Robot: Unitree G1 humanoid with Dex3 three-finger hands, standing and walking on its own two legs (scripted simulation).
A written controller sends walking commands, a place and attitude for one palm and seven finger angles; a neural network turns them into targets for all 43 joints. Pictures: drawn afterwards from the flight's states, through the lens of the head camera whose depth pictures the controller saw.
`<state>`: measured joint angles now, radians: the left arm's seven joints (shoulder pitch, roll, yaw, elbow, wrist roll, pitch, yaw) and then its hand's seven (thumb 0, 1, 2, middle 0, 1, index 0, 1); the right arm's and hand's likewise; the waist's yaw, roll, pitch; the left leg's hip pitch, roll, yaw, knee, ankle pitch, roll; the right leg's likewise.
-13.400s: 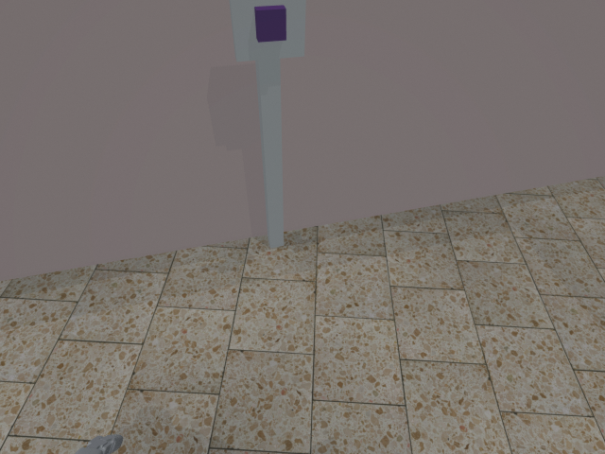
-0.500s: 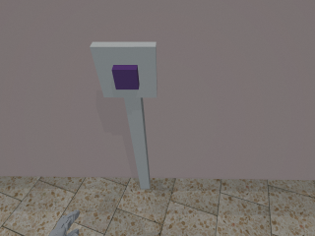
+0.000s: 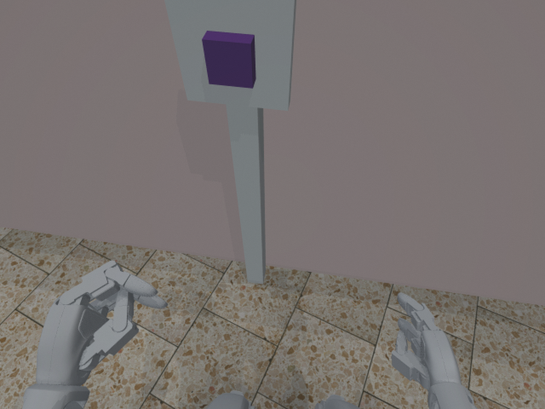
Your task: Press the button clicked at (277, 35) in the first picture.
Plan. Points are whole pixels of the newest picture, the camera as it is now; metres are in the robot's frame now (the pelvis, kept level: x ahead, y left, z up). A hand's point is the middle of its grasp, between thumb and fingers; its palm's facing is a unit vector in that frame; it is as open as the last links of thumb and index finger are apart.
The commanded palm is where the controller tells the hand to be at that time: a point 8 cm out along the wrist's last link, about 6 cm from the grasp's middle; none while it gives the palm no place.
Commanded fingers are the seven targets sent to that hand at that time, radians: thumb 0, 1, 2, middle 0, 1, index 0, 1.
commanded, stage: raise the hand and make a fist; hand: left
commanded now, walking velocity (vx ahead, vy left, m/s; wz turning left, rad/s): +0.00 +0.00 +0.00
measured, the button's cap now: (231, 59) +0.56 +0.14 +0.20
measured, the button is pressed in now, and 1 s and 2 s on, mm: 0 0 0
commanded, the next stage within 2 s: aim a knuckle at the button in 1.34 s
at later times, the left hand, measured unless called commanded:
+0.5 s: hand (117, 280) +0.23 +0.21 +0.13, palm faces -0.04 -1.00 -0.07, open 3.1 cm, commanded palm +0.20 +0.27 +0.15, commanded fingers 0.00 0.90 0.90 -1.30 -1.50 -1.30 -1.50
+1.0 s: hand (56, 197) +0.27 +0.26 +0.21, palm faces +0.02 -1.00 -0.08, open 3.1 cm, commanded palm +0.23 +0.30 +0.20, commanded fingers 0.00 0.90 0.90 -1.30 -1.50 -1.30 -1.50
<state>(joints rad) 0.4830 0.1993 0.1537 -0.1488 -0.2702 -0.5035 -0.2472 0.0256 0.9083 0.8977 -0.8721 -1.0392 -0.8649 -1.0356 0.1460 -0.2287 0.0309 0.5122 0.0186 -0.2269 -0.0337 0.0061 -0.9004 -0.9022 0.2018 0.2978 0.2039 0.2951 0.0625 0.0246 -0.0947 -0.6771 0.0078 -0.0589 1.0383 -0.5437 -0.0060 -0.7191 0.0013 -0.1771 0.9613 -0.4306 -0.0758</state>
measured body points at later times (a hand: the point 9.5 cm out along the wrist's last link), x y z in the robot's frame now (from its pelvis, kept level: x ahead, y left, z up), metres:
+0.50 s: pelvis +0.01 +0.03 +0.04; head +0.03 +0.03 +0.49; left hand +0.22 +0.26 +0.13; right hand +0.18 -0.22 -0.02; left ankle -0.01 +0.12 -0.68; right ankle +0.03 -0.08 -0.68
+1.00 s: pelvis +0.03 +0.04 +0.06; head +0.01 +0.04 +0.51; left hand +0.27 +0.31 +0.22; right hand +0.21 -0.17 -0.01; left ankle -0.01 +0.12 -0.68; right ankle +0.03 -0.08 -0.68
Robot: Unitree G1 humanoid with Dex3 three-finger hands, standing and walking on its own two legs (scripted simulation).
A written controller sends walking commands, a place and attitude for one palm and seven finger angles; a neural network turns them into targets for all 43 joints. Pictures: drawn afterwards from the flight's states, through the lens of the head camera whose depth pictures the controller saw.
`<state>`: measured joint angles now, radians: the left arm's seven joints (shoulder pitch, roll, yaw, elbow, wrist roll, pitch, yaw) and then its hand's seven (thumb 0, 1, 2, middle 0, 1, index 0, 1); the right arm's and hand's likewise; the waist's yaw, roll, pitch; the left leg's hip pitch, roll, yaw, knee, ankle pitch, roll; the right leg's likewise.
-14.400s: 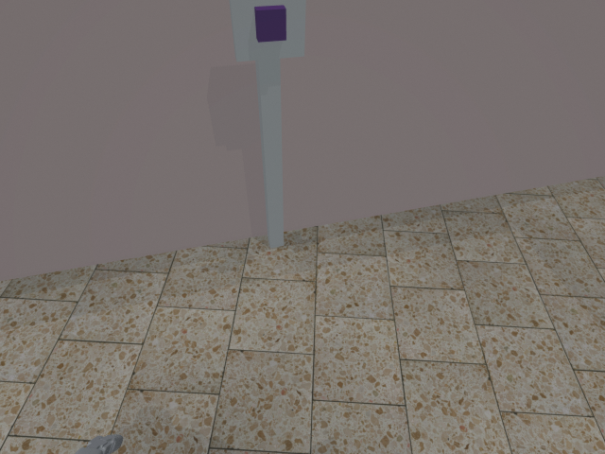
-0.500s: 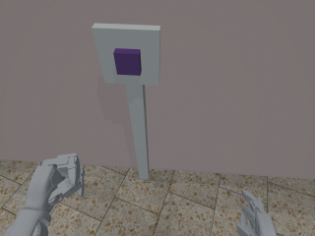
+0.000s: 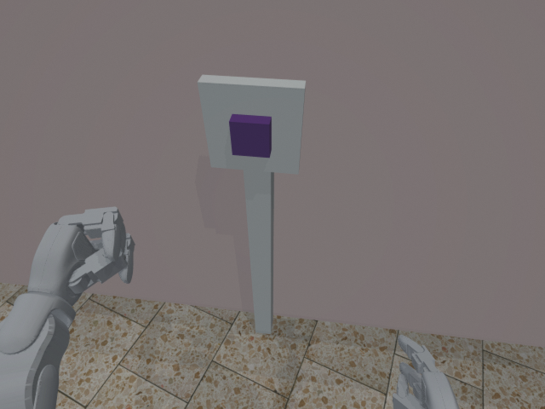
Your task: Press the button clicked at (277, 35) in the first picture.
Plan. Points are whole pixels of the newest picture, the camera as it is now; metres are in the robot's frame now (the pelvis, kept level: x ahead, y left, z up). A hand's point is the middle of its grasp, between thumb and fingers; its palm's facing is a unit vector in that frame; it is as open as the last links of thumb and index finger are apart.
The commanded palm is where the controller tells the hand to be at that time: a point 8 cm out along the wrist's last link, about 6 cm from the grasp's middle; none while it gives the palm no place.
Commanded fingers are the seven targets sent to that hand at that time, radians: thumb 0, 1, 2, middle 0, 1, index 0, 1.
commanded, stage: raise the hand and make a fist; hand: left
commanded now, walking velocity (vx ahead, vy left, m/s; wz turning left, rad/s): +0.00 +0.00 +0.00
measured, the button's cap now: (251, 135) +0.53 +0.11 +0.15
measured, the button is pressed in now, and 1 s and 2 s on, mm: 0 0 0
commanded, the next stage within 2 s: aim a knuckle at the button in 0.34 s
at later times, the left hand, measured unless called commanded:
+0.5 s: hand (149, 280) +0.22 +0.18 +0.14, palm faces +0.02 -1.00 -0.07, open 3.1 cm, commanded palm +0.20 +0.23 +0.15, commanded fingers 0.00 0.90 0.90 -1.30 -1.50 -1.30 -1.50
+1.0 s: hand (203, 226) +0.32 +0.14 +0.13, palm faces +0.02 -1.00 -0.03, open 3.1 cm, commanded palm +0.29 +0.19 +0.13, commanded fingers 0.00 0.90 0.90 -1.30 -1.50 -1.30 -1.50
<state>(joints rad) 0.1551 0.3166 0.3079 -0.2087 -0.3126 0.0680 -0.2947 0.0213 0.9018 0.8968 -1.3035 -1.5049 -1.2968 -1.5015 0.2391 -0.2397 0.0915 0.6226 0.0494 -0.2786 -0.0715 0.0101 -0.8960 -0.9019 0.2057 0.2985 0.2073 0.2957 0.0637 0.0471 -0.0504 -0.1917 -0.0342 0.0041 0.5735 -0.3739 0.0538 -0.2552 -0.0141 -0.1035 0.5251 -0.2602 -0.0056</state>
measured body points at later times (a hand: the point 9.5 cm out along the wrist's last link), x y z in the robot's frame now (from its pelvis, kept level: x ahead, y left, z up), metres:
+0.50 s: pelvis -0.02 -0.02 +0.00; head -0.04 -0.04 +0.45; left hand +0.22 +0.24 +0.14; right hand +0.18 -0.24 -0.06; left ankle -0.04 +0.08 -0.73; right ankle +0.01 -0.12 -0.73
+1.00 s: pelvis -0.01 -0.03 +0.00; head -0.01 -0.05 +0.45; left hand +0.31 +0.20 +0.14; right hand +0.15 -0.27 -0.08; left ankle -0.04 +0.08 -0.73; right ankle +0.01 -0.12 -0.73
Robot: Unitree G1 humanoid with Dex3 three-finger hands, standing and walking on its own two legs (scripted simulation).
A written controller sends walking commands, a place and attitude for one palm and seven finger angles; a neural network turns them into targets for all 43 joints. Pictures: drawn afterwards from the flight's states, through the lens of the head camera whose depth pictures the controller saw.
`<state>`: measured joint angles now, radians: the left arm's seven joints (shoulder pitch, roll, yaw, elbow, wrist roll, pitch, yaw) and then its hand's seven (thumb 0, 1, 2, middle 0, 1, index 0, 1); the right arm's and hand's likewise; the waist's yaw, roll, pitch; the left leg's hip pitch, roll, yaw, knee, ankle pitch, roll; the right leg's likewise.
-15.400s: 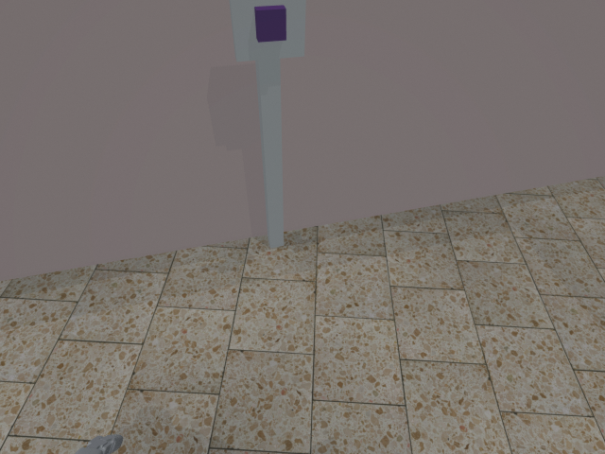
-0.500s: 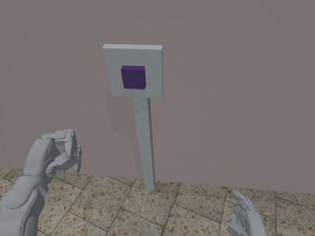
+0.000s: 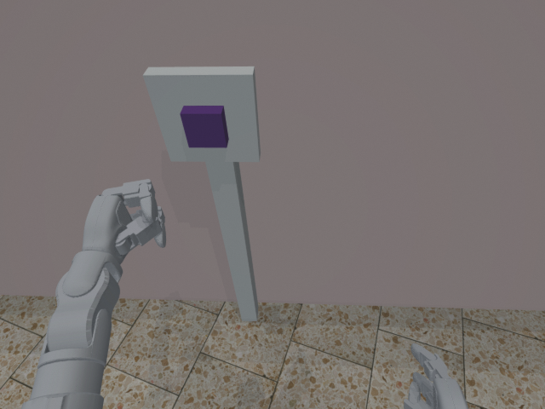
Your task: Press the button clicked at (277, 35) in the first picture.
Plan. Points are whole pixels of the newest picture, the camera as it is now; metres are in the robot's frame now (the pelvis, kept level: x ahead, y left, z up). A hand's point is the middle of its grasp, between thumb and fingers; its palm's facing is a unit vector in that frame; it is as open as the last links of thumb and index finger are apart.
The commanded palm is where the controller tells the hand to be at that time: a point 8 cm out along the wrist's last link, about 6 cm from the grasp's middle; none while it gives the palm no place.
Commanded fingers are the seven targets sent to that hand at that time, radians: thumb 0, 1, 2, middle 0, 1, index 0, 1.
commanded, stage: aim a knuckle at the button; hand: left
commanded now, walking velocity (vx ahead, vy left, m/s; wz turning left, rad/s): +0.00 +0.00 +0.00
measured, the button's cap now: (206, 126) +0.54 +0.16 +0.15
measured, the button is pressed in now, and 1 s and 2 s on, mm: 0 0 1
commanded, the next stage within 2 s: press the button with the knuckle in 1.34 s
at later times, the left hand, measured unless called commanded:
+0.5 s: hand (202, 183) +0.42 +0.15 +0.12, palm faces +0.01 -1.00 -0.01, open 3.1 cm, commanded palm +0.40 +0.20 +0.12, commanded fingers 0.00 0.90 0.90 -1.30 -1.50 -1.30 -1.50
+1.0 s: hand (212, 178) +0.44 +0.13 +0.12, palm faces +0.02 -1.00 -0.01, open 3.1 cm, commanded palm +0.41 +0.18 +0.12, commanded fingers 0.00 0.90 0.90 -1.30 -1.50 -1.30 -1.50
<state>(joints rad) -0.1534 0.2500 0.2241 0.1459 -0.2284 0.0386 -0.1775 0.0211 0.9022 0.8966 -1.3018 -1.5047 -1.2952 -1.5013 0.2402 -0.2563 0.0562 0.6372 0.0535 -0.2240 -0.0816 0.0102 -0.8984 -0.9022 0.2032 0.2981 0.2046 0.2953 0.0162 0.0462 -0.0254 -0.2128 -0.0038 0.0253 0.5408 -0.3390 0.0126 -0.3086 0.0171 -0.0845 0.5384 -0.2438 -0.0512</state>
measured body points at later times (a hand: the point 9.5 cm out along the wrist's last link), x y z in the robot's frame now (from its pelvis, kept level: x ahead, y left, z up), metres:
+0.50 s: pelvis +0.00 +0.02 +0.00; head +0.03 +0.00 +0.45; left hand +0.41 +0.20 +0.12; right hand +0.12 -0.23 -0.11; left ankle -0.03 +0.11 -0.73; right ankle +0.03 -0.08 -0.73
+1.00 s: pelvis +0.00 +0.01 +0.00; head +0.04 +0.00 +0.44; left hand +0.43 +0.19 +0.12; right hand +0.06 -0.24 -0.13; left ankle -0.03 +0.11 -0.73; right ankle +0.03 -0.08 -0.73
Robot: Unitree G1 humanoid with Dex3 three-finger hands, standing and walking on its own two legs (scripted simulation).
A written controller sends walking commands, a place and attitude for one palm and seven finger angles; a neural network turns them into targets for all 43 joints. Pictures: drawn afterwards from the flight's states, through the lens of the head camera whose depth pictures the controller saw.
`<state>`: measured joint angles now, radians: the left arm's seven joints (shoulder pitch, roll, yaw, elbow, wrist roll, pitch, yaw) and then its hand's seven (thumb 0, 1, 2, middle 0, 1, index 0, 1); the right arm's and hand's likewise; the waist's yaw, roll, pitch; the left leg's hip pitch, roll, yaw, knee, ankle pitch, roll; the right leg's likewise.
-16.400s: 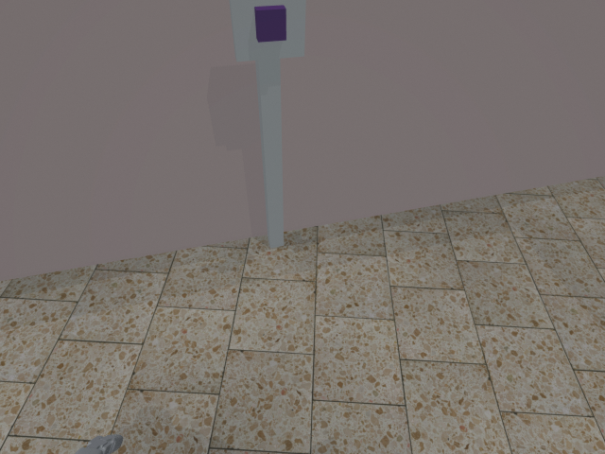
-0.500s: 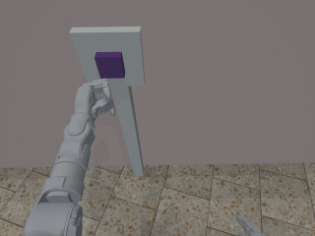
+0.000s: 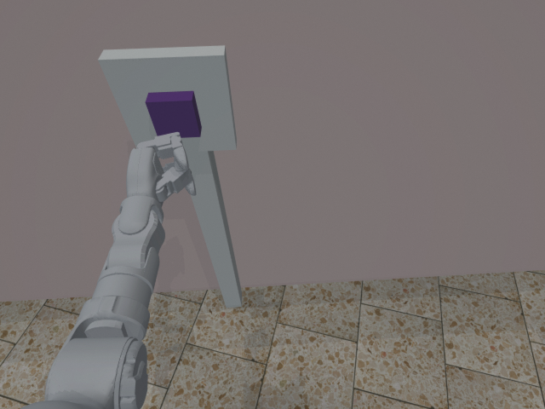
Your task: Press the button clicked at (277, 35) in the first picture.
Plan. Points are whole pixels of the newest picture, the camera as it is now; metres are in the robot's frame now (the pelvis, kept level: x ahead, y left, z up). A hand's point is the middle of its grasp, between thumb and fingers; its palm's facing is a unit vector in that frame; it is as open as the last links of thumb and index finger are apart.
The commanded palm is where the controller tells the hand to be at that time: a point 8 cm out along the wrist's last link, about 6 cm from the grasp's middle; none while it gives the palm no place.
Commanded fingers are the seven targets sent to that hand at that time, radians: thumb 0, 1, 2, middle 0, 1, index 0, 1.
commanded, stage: aim a knuckle at the button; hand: left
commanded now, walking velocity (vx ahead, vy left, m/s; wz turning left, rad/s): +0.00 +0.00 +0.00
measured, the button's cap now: (175, 114) +0.53 +0.16 +0.15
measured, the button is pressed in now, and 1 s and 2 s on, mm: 0 1 12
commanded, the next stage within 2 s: press the button with the knuckle in 0.34 s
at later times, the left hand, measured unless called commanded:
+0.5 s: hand (184, 171) +0.44 +0.14 +0.11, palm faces +0.07 -1.00 +0.00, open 3.1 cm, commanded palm +0.41 +0.19 +0.12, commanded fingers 0.00 0.90 0.90 -1.30 -1.50 -1.30 -1.50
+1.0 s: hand (193, 155) +0.47 +0.13 +0.11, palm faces +0.06 -1.00 -0.01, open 2.8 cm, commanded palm +0.46 +0.19 +0.12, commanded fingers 0.00 0.90 0.90 -1.30 -1.50 -1.30 -1.50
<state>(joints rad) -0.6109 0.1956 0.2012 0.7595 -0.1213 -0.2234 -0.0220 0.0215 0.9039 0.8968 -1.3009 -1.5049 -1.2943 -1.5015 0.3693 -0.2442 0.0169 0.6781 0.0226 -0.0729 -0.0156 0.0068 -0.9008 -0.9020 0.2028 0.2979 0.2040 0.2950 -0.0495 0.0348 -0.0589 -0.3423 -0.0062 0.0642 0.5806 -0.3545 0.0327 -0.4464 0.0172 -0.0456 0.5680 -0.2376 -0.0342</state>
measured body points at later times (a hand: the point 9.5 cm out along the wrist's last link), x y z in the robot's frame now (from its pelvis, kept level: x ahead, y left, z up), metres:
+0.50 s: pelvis -0.01 +0.00 +0.00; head +0.03 -0.01 +0.44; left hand +0.43 +0.20 +0.12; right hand +0.08 -0.25 -0.12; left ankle -0.04 +0.09 -0.73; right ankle +0.03 -0.10 -0.73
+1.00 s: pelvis +0.00 +0.00 -0.01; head +0.06 +0.00 +0.44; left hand +0.46 +0.19 +0.12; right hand +0.04 -0.25 -0.13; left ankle -0.04 +0.09 -0.73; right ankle +0.03 -0.10 -0.73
